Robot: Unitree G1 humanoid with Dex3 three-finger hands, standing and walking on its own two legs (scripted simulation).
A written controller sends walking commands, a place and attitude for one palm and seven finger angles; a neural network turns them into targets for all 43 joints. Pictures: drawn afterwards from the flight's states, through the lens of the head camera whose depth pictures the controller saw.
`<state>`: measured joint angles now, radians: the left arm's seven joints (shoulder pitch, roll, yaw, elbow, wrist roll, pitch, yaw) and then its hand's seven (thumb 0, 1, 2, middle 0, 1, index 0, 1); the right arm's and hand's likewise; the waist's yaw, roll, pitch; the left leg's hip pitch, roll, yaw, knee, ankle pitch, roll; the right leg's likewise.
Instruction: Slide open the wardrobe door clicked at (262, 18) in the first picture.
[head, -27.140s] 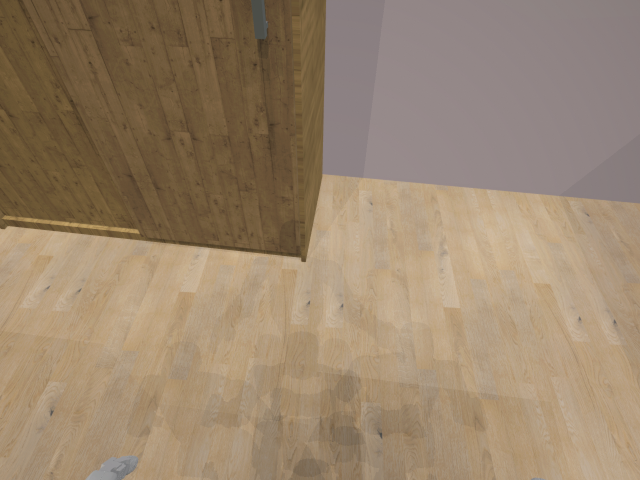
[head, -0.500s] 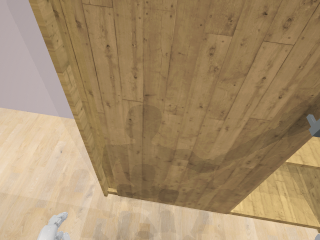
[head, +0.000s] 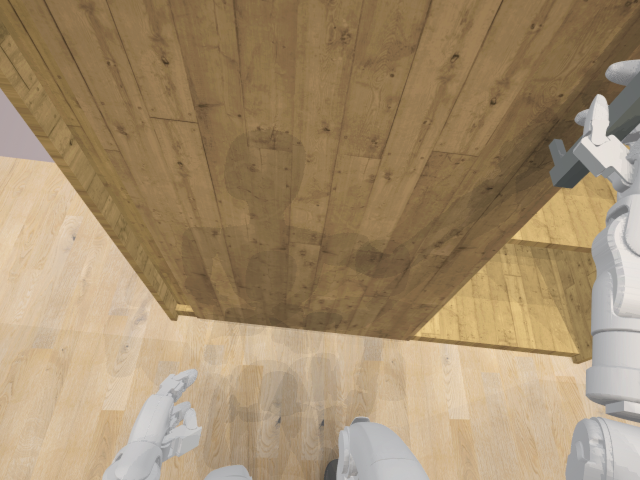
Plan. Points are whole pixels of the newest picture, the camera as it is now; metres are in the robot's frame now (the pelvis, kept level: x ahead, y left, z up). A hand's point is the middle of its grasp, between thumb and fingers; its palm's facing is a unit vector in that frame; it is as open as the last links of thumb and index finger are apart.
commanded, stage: stop walking and hold the door there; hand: right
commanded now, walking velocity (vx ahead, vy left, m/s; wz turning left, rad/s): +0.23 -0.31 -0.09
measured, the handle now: out of the picture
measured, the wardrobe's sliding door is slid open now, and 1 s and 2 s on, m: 0.56 0.56 0.56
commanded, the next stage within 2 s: loosen the grip on the handle in 1.02 s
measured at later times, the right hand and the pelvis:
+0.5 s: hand (595, 144) +0.42 -0.23 +0.20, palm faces +0.14 +0.99 -0.09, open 6.1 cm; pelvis -0.01 -0.10 -0.01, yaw -1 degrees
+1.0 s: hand (598, 145) +0.41 -0.23 +0.21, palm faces +0.07 +1.00 -0.07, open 6.3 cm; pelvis -0.01 -0.12 +0.00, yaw -1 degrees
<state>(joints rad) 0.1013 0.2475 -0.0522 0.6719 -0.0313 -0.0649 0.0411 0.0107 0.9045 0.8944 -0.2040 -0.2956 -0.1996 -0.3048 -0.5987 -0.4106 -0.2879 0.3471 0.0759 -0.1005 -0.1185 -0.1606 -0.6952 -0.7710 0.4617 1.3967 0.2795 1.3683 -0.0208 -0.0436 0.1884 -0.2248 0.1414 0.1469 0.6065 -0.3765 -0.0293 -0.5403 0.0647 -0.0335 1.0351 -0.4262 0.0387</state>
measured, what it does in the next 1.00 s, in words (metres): steps to the right: right foot, then left foot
